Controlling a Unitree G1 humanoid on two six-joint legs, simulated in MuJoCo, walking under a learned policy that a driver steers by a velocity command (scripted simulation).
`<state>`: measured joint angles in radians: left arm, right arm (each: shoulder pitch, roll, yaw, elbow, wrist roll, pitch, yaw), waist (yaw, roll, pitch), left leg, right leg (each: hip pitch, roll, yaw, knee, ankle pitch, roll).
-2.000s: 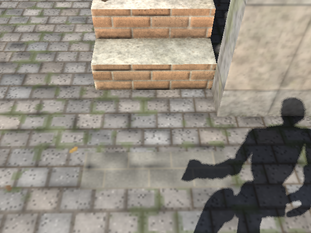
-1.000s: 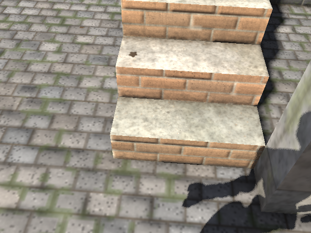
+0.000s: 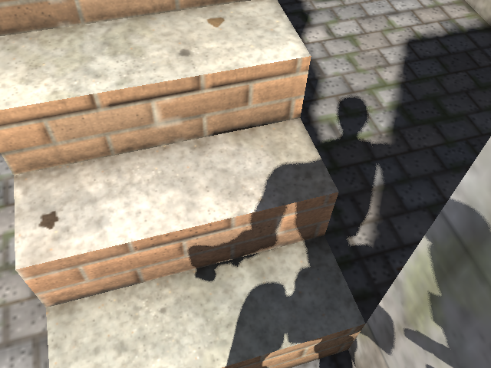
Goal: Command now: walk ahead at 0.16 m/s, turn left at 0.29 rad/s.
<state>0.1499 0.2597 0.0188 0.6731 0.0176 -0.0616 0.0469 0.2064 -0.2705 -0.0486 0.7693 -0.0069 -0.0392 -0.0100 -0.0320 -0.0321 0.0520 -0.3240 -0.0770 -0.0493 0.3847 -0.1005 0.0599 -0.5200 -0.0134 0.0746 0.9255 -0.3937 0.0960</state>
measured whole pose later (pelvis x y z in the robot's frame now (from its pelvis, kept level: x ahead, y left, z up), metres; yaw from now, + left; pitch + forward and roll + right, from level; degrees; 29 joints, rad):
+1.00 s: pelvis -0.01 +0.05 -0.01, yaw +24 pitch +0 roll +1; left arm 0.20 0.26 0.04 0.77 0.00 -0.01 0.01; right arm 0.13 -0.20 -0.01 0.66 -0.04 -0.01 -0.01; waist 0.00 -0.01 -0.02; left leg -0.27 -0.08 -0.03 0.51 -0.25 0.05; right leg -0.24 -0.03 0.03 0.53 -0.31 0.02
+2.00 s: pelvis -0.01 -0.01 +0.00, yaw +4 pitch +2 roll -1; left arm 0.20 0.21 0.02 0.66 0.00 -0.05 0.02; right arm 0.20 -0.24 -0.06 0.67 0.02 -0.03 -0.02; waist 0.01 0.01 -0.04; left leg -0.25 0.02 0.01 0.51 -0.30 0.02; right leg -0.22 0.04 -0.01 0.46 -0.29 -0.04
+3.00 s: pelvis +0.21 +0.09 +0.00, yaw +22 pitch +2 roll +0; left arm 0.23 0.19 0.03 0.79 -0.05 -0.03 0.03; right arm 0.36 -0.19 -0.05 0.85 -0.02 -0.01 0.00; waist -0.02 -0.04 -0.02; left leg -0.23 0.04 0.11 0.46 -0.26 0.01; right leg -0.94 0.02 0.02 2.14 -0.49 -0.01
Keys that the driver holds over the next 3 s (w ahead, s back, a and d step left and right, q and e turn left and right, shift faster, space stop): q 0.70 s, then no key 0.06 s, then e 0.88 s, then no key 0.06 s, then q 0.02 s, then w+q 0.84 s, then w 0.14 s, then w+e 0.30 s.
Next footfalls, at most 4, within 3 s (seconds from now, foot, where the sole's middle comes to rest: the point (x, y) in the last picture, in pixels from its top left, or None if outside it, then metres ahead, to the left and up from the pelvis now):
0.18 right None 0.12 -0.12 -0.78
0.56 left None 0.00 0.15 -0.78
0.96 right None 0.07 -0.06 -0.78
1.50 right None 0.01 -0.11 -0.78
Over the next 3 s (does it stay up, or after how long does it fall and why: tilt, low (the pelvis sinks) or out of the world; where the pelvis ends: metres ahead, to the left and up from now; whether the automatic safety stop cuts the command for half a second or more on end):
stays up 0.21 0.09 0.00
